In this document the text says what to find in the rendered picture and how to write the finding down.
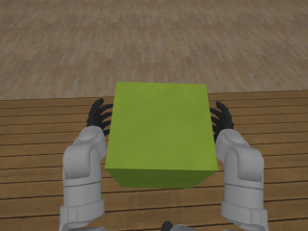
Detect right robot hand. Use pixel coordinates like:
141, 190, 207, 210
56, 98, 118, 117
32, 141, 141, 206
209, 101, 234, 143

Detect robot right forearm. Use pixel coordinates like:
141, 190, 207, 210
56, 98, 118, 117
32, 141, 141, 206
215, 128, 269, 231

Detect carton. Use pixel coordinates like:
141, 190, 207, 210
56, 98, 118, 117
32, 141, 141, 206
105, 82, 218, 189

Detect left robot hand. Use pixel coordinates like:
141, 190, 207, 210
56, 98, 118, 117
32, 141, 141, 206
87, 98, 114, 137

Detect robot left forearm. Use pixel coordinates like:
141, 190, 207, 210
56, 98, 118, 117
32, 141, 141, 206
59, 125, 108, 231

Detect right robot foot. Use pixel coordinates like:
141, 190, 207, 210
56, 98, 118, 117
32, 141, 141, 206
161, 220, 173, 231

